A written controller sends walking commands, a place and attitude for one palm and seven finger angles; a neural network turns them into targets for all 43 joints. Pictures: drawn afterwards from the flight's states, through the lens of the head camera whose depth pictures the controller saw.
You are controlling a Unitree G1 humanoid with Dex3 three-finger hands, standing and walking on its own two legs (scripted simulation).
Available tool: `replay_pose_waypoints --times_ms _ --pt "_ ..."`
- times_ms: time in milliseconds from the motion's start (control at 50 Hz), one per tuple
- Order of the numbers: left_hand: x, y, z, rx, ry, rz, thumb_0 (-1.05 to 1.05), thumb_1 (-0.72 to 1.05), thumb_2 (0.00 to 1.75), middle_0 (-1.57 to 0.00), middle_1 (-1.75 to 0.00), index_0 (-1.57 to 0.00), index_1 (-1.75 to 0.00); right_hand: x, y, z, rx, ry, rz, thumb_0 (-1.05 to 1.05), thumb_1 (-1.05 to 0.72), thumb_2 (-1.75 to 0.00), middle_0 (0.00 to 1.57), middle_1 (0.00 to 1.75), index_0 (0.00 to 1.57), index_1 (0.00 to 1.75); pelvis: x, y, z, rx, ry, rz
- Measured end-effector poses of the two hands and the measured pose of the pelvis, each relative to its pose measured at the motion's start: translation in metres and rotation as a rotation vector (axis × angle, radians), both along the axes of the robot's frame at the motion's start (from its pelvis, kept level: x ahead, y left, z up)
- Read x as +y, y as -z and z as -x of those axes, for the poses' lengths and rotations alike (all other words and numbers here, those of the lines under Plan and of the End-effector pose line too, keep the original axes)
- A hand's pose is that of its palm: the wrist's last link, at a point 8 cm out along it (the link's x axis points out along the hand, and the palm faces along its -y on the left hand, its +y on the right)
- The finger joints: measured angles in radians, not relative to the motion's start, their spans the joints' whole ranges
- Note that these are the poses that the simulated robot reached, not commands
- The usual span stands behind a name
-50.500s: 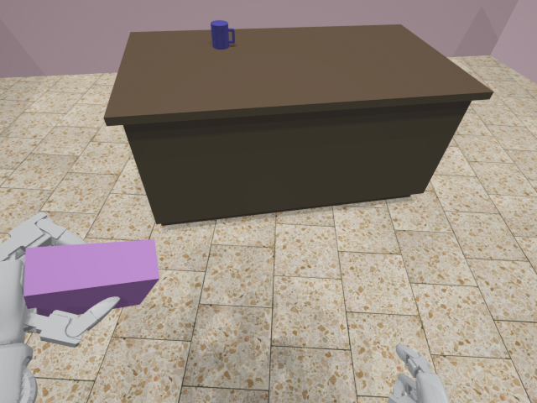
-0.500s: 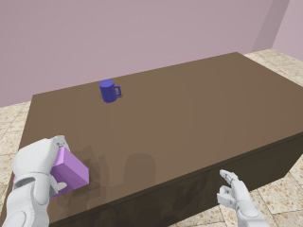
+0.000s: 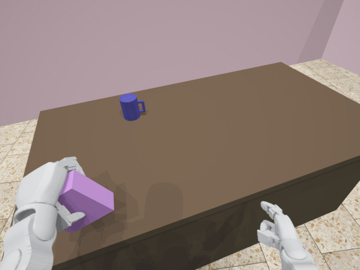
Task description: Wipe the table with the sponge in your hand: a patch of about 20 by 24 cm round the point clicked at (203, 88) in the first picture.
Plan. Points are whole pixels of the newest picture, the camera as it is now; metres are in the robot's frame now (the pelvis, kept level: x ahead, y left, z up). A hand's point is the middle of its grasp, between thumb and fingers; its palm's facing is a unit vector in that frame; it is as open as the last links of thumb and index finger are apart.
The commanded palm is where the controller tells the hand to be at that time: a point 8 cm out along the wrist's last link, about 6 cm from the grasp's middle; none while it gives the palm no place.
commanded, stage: step back with the hand held close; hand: left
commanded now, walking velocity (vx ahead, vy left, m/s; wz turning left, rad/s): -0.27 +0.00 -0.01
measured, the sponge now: (80, 206) +0.20 +0.27 +0.06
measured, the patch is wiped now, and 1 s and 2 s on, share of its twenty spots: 1.00 1.00 1.00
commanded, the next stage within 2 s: stop stepping back and stand still in 1.44 s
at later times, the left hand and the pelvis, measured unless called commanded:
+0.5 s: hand (69, 181) +0.20 +0.26 +0.15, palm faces +0.34 -0.85 -0.41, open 9.2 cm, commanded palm +0.15 +0.30 +0.17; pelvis -0.01 +0.02 -0.01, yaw +0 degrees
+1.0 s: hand (35, 200) +0.15 +0.29 +0.16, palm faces +0.42 -0.83 -0.37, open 9.2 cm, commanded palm +0.10 +0.31 +0.17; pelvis -0.06 +0.03 -0.02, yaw +0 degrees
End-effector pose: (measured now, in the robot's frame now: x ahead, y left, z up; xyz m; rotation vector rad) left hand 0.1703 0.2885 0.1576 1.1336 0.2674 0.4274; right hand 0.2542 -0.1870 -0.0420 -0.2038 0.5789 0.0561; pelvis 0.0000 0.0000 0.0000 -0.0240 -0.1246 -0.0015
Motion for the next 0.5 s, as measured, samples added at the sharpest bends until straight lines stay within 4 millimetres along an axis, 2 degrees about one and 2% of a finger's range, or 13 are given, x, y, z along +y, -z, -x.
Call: replay_pose_waypoints --times_ms 20,60,120,200,340,420,500 --pt "0.001 0.000 -0.001 -0.078 0.047 0.191 -0.01 -0.47 1.10 -0.80 -1.42 -0.84 -1.42 0.001 -0.002 0.003 -0.017 -0.004 0.008 0.02 -0.90 -0.90 0.20 0.30 0.20 0.30 0.000 0.000 0.001 0.010 -0.005 0.004" --pt "0.000 -0.002 -0.004 -0.228 0.143 0.429 -0.01 -0.47 1.10 -0.80 -1.42 -0.84 -1.42 0.001 -0.005 0.013 -0.037 -0.003 0.025 0.02 -0.90 -0.90 0.20 0.30 0.20 0.30 -0.001 0.001 0.002 0.041 -0.013 0.011" --pt "-0.006 -0.008 -0.004 -0.400 0.257 0.587 -0.01 -0.47 1.10 -0.80 -1.42 -0.84 -1.42 -0.007 -0.001 0.036 -0.007 0.030 0.065 0.01 -0.90 -0.90 0.20 0.30 0.20 0.30 -0.001 0.004 0.001 0.080 -0.010 0.020" --pt "-0.007 -0.017 -0.003 -0.510 0.346 0.624 -0.01 -0.47 1.10 -0.80 -1.42 -0.84 -1.42 -0.027 0.017 0.072 0.089 0.121 0.122 0.01 -0.90 -0.90 0.20 0.30 0.20 0.30 0.006 0.008 -0.002 0.111 -0.001 0.013" --pt "0.015 -0.015 -0.004 -0.508 0.317 0.569 -0.02 -0.47 1.10 -0.80 -1.42 -0.84 -1.42 -0.051 0.043 0.127 0.227 0.246 0.159 0.01 -0.90 -0.90 0.20 0.30 0.20 0.30 0.017 0.011 -0.002 0.125 0.004 0.003" --pt "0.018 -0.009 -0.003 -0.502 0.304 0.574 -0.02 -0.47 1.10 -0.80 -1.43 -0.84 -1.42 -0.051 0.045 0.140 0.240 0.262 0.157 0.02 -0.90 -0.90 0.20 0.30 0.20 0.30 0.019 0.012 0.002 0.129 0.004 0.010" --pt "0.012 -0.008 0.003 -0.511 0.335 0.567 -0.02 -0.47 1.10 -0.80 -1.43 -0.84 -1.42 -0.047 0.043 0.138 0.203 0.249 0.150 0.02 -0.90 -0.90 0.20 0.30 0.20 0.30 0.019 0.014 0.009 0.133 0.005 0.011"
